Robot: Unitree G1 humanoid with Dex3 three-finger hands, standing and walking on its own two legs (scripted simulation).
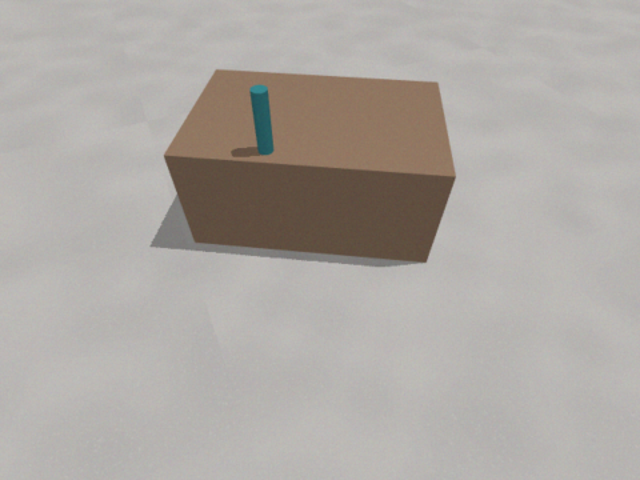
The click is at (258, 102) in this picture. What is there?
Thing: slim round
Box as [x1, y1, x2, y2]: [250, 85, 273, 154]
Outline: 255,85 250,88 250,94 258,151 261,154 268,154 272,152 273,148 267,88 263,85
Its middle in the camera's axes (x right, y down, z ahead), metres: -0.19 -0.40 +1.26
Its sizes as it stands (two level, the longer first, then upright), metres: 0.054 0.054 0.222
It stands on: a support 0.45 m high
